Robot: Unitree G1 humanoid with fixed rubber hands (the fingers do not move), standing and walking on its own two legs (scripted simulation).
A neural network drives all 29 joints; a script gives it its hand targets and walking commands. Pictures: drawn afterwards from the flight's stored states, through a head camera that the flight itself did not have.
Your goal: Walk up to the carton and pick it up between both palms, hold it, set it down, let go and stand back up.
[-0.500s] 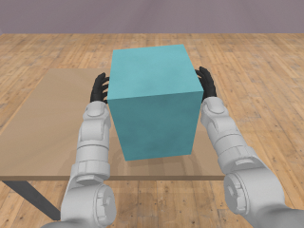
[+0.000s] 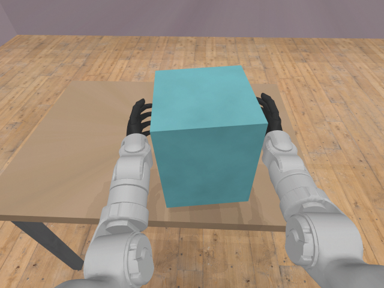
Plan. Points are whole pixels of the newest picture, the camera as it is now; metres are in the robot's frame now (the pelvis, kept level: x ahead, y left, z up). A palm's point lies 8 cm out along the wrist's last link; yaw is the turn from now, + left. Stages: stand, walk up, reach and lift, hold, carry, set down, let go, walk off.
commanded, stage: set down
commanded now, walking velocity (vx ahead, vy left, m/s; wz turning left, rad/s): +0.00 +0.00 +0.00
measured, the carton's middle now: (203, 137) +0.42 +0.01 +0.08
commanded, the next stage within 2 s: none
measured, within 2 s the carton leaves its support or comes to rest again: rests again in 1.50 s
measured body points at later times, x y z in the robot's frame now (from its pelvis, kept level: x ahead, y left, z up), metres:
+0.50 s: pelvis +0.02 -0.01 +0.00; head +0.02 -0.01 +0.45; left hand +0.41 +0.16 +0.11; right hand +0.44 -0.13 +0.11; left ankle -0.02 +0.13 -0.75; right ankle +0.00 -0.11 -0.75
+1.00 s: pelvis +0.02 -0.01 +0.00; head +0.07 -0.01 +0.45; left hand +0.42 +0.16 +0.07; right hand +0.46 -0.14 +0.06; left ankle -0.02 +0.13 -0.75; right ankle +0.00 -0.11 -0.75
